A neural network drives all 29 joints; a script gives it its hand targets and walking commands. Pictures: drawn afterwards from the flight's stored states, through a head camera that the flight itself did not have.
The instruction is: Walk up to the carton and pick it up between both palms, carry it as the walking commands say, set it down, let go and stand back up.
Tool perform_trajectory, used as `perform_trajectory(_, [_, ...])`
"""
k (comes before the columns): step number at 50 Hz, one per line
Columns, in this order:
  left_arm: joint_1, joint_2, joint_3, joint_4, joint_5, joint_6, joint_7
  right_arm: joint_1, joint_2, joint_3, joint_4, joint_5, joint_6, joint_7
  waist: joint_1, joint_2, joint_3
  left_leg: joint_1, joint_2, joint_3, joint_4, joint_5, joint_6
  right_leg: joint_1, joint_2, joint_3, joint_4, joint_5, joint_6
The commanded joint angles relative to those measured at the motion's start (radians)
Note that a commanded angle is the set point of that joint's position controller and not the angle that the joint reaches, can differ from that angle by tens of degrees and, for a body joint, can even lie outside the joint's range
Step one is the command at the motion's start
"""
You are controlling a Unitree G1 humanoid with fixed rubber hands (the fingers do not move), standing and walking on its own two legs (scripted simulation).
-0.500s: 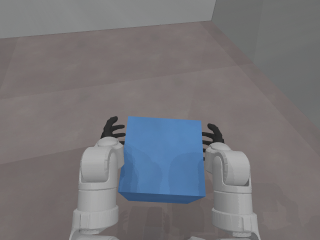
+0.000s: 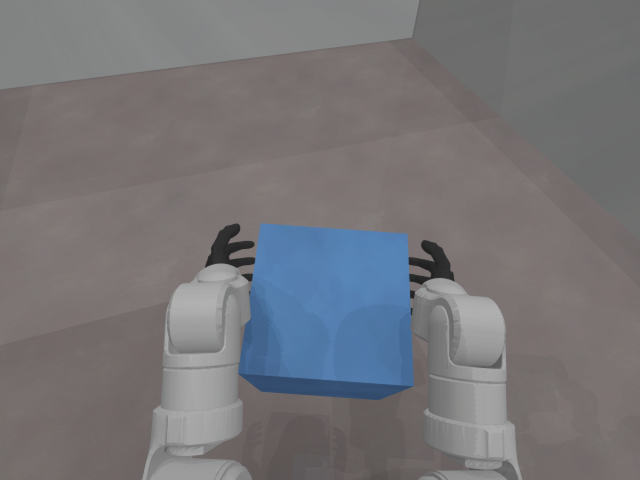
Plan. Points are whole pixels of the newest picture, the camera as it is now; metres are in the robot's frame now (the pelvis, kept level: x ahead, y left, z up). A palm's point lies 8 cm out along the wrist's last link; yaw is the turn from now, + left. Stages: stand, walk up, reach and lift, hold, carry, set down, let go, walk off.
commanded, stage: carry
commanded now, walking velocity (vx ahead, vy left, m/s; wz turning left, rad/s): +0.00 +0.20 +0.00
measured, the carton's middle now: (326, 321) +0.32 -0.02 +0.00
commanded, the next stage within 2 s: none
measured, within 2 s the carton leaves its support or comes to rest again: neither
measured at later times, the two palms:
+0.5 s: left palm (108, 337) +0.25 +0.21 +0.10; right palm (354, 356) +0.23 -0.04 +0.09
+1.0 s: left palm out of the picture +0.17 +0.31 +0.10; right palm (252, 445) +0.15 +0.06 +0.09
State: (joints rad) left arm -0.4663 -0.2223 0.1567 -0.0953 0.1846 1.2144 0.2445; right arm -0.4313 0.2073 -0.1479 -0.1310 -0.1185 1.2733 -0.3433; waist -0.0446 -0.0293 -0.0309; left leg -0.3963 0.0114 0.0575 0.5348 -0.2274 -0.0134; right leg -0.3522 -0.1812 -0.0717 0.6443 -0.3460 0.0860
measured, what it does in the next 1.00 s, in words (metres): steps to the left: right foot, then left foot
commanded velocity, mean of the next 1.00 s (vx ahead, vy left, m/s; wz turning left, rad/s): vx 0.00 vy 0.14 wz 0.00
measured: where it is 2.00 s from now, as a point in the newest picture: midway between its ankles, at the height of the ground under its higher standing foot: outside the picture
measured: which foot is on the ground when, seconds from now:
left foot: down 0.00-0.28, up 0.30-0.52, down 0.54-1.00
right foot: down 0.00-0.02, up 0.04-0.24, down 0.26-0.56, up 0.58-0.82, down 0.84-1.00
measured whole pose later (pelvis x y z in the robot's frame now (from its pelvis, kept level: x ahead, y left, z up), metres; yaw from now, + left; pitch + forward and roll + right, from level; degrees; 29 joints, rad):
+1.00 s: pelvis -0.14 +0.20 +0.00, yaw +0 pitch +2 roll +0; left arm -0.45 -0.22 0.15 -0.05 0.15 1.21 0.27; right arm -0.40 0.19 -0.13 -0.11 -0.13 1.28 -0.33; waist -0.02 0.04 -0.04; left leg -0.43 0.00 0.16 0.52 -0.11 0.06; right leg -0.32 -0.06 -0.15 0.62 -0.33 -0.01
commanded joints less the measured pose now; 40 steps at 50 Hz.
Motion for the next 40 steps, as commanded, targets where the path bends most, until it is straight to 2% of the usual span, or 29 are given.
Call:
perform_trajectory(1, [-0.374, -1.027, -0.599, 0.0, -0.431, 0.017, -0.349, -0.548, 1.03, 0.633, -0.007, 0.442, -0.038, 0.456, 0.047, 0.097, -0.465, 0.342, 0.198, -0.172, -0.088, 0.574, 0.081, 0.0, -0.006, -0.03, 0.142, 0.157, -0.02])
perform_trajectory(2, [-0.426, -1.025, -0.622, -0.015, -0.446, 0.017, -0.353, -0.539, 1.028, 0.615, 0.008, 0.436, -0.045, 0.456, 0.031, 0.3, -0.452, 0.4, 0.29, -0.283, -0.067, 0.847, 0.179, -0.145, 0.095, -0.079, 0.255, -0.278, -0.006])
perform_trajectory(3, [-0.443, -1.053, -0.647, -0.022, -0.458, 0.011, -0.355, -0.55, 1.04, 0.615, -0.015, 0.439, -0.051, 0.455, 0.029, 0.292, -0.467, 0.416, 0.294, -0.275, -0.054, 0.877, 0.219, -0.175, 0.117, -0.025, 0.38, -0.389, -0.022])
perform_trajectory(4, [-0.459, -1.072, -0.659, -0.036, -0.476, 0.006, -0.359, -0.551, 1.04, 0.612, -0.03, 0.432, -0.055, 0.455, 0.029, 0.233, -0.47, 0.402, 0.284, -0.246, -0.052, 0.8, 0.227, -0.187, 0.114, 0.006, 0.445, -0.357, -0.028])
perform_trajectory(7, [-0.49, -1.092, -0.671, -0.062, -0.514, 0.0, -0.363, -0.544, 1.033, 0.589, -0.066, 0.404, -0.073, 0.444, 0.033, 0.2, -0.468, 0.366, 0.225, -0.166, -0.091, 0.508, 0.205, -0.18, 0.111, -0.008, 0.367, -0.228, -0.044])
perform_trajectory(10, [-0.48, -1.078, -0.663, -0.059, -0.529, 0.01, -0.367, -0.545, 1.021, 0.597, -0.108, 0.388, -0.079, 0.431, 0.037, 0.209, -0.467, 0.327, 0.208, -0.167, -0.141, 0.357, 0.193, -0.063, 0.126, -0.029, 0.142, -0.176, -0.073])
perform_trajectory(12, [-0.43, -1.073, -0.644, -0.024, -0.519, 0.018, -0.375, -0.519, 1.019, 0.609, -0.103, 0.372, -0.077, 0.424, 0.056, 0.161, -0.457, 0.27, 0.166, -0.13, -0.129, 0.245, 0.165, 0.084, 0.115, -0.062, -0.153, 0.006, -0.088])
perform_trajectory(13, [-0.419, -1.069, -0.637, -0.017, -0.516, 0.02, -0.38, -0.522, 1.019, 0.615, -0.104, 0.373, -0.077, 0.423, 0.059, 0.083, -0.46, 0.171, 0.131, -0.104, -0.074, 0.187, 0.133, 0.21, 0.045, 0.01, -0.249, 0.099, -0.09])
perform_trajectory(14, [-0.396, -1.062, -0.626, 0.0, -0.505, 0.02, -0.387, -0.517, 1.023, 0.619, -0.094, 0.372, -0.075, 0.423, 0.06, -0.097, -0.453, -0.04, 0.072, -0.058, 0.065, 0.061, 0.074, 0.35, -0.159, 0.273, -0.299, 0.151, -0.143])
perform_trajectory(15, [-0.362, -1.068, -0.598, 0.026, -0.485, 0.009, -0.392, -0.536, 1.034, 0.652, -0.121, 0.389, -0.066, 0.425, 0.066, -0.323, -0.38, -0.215, -0.007, 0.013, 0.279, -0.236, 0.033, 0.311, -0.358, 0.451, -0.314, 0.462, -0.271])
perform_trajectory(16, [-0.387, -1.085, -0.619, -0.007, -0.505, 0.01, -0.391, -0.557, 1.042, 0.658, -0.13, 0.402, -0.069, 0.427, 0.067, -0.198, -0.361, -0.235, 0.005, -0.096, 0.426, -0.258, 0.033, 0.298, -0.342, 0.397, -0.278, 0.616, -0.29])
perform_trajectory(17, [-0.395, -1.086, -0.619, -0.008, -0.497, 0.009, -0.389, -0.59, 1.045, 0.676, -0.138, 0.42, -0.07, 0.43, 0.065, -0.124, -0.36, -0.24, 0.011, -0.121, 0.492, -0.212, 0.029, 0.296, -0.302, 0.327, -0.253, 0.612, -0.27])
perform_trajectory(18, [-0.395, -1.081, -0.617, -0.008, -0.482, 0.008, -0.385, -0.602, 1.05, 0.687, -0.127, 0.435, -0.068, 0.433, 0.06, -0.088, -0.363, -0.239, 0.023, -0.12, 0.495, -0.166, 0.022, 0.304, -0.253, 0.247, -0.22, 0.594, -0.236])
perform_trajectory(20, [-0.393, -1.067, -0.601, -0.012, -0.47, 0.007, -0.377, -0.612, 1.042, 0.693, -0.124, 0.45, -0.065, 0.438, 0.057, -0.137, -0.365, -0.213, 0.017, -0.068, 0.401, -0.163, 0.0, 0.311, -0.183, 0.135, -0.167, 0.694, -0.208])
perform_trajectory(21, [-0.408, -1.056, -0.595, -0.021, -0.468, 0.008, -0.374, -0.624, 1.041, 0.695, -0.118, 0.459, -0.06, 0.437, 0.058, -0.169, -0.374, -0.175, 0.005, -0.041, 0.35, -0.181, -0.007, 0.302, -0.167, 0.11, -0.153, 0.722, -0.203])
perform_trajectory(24, [-0.391, -1.029, -0.577, -0.002, -0.439, 0.012, -0.364, -0.601, 1.03, 0.678, -0.064, 0.467, -0.042, 0.442, 0.064, -0.231, -0.372, -0.078, -0.026, 0.03, 0.166, -0.204, -0.016, 0.272, -0.148, 0.081, -0.136, 0.685, -0.195])
perform_trajectory(26, [-0.369, -1.03, -0.575, 0.018, -0.422, 0.014, -0.356, -0.567, 1.036, 0.665, -0.023, 0.463, -0.032, 0.45, 0.048, -0.218, -0.371, 0.022, -0.047, 0.085, -0.085, -0.061, -0.008, 0.257, -0.118, 0.043, -0.082, 0.61, -0.157])
perform_trajectory(27, [-0.351, -1.035, -0.577, 0.021, -0.414, 0.015, -0.354, -0.554, 1.039, 0.661, -0.009, 0.461, -0.03, 0.456, 0.048, -0.151, -0.388, 0.129, -0.013, 0.05, -0.176, 0.006, -0.008, 0.2, -0.087, 0.024, -0.01, 0.519, -0.114])
perform_trajectory(28, [-0.339, -1.038, -0.58, 0.025, -0.405, 0.013, -0.351, -0.545, 1.042, 0.655, 0.005, 0.458, -0.029, 0.463, 0.049, -0.037, -0.416, 0.27, 0.098, -0.061, -0.172, 0.177, 0.005, 0.07, -0.063, 0.017, 0.069, 0.305, -0.066])
perform_trajectory(29, [-0.387, -1.037, -0.61, 0.005, -0.431, 0.016, -0.357, -0.52, 1.031, 0.62, 0.038, 0.44, -0.042, 0.468, 0.04, 0.263, -0.408, 0.314, 0.306, -0.297, -0.143, 0.559, 0.113, -0.141, 0.051, -0.083, 0.17, -0.135, -0.013])
perform_trajectory(30, [-0.431, -1.054, -0.63, 0.002, -0.443, 0.012, -0.358, -0.55, 1.047, 0.618, 0.026, 0.446, -0.046, 0.468, 0.031, 0.328, -0.413, 0.332, 0.313, -0.299, -0.111, 0.699, 0.198, -0.175, 0.103, -0.04, 0.35, -0.359, -0.02])
perform_trajectory(31, [-0.448, -1.078, -0.654, -0.01, -0.459, 0.006, -0.36, -0.552, 1.057, 0.612, 0.008, 0.448, -0.052, 0.468, 0.029, 0.278, -0.423, 0.329, 0.303, -0.263, -0.088, 0.696, 0.217, -0.196, 0.117, 0.005, 0.457, -0.355, -0.033])
perform_trajectory(32, [-0.474, -1.092, -0.664, -0.023, -0.482, 0.003, -0.363, -0.556, 1.055, 0.604, 0.001, 0.437, -0.056, 0.468, 0.027, 0.22, -0.422, 0.323, 0.272, -0.208, -0.084, 0.611, 0.214, -0.202, 0.108, 0.017, 0.5, -0.295, -0.036])
perform_trajectory(33, [-0.506, -1.104, -0.674, -0.038, -0.503, 0.001, -0.364, -0.567, 1.052, 0.598, -0.017, 0.429, -0.064, 0.465, 0.028, 0.209, -0.417, 0.312, 0.251, -0.17, -0.091, 0.52, 0.204, -0.211, 0.108, 0.011, 0.493, -0.241, -0.038])
perform_trajectory(34, [-0.515, -1.106, -0.676, -0.041, -0.514, 0.0, -0.365, -0.568, 1.047, 0.586, -0.027, 0.421, -0.07, 0.459, 0.03, 0.203, -0.416, 0.311, 0.23, -0.147, -0.103, 0.435, 0.197, -0.203, 0.109, -0.006, 0.446, -0.208, -0.039])
perform_trajectory(36, [-0.522, -1.097, -0.673, -0.055, -0.531, 0.004, -0.365, -0.575, 1.034, 0.583, -0.061, 0.41, -0.078, 0.446, 0.032, 0.203, -0.433, 0.331, 0.211, -0.145, -0.121, 0.359, 0.191, -0.153, 0.124, -0.034, 0.309, -0.198, -0.049])
perform_trajectory(38, [-0.493, -1.088, -0.663, -0.029, -0.529, 0.015, -0.369, -0.557, 1.02, 0.584, -0.075, 0.392, -0.08, 0.436, 0.032, 0.204, -0.452, 0.338, 0.231, -0.184, -0.151, 0.312, 0.19, -0.079, 0.137, -0.033, 0.168, -0.196, -0.07])
perform_trajectory(39, [-0.472, -1.084, -0.654, -0.008, -0.525, 0.02, -0.373, -0.544, 1.017, 0.589, -0.076, 0.382, -0.079, 0.432, 0.035, 0.198, -0.455, 0.338, 0.236, -0.196, -0.16, 0.296, 0.188, -0.035, 0.134, -0.03, 0.064, -0.176, -0.082])
perform_trajectory(40, [-0.447, -1.085, -0.644, 0.013, -0.522, 0.023, -0.378, -0.533, 1.015, 0.595, -0.074, 0.373, -0.078, 0.429, 0.046, 0.176, -0.456, 0.33, 0.22, -0.181, -0.148, 0.293, 0.174, 0.035, 0.131, -0.045, -0.087, -0.098, -0.087])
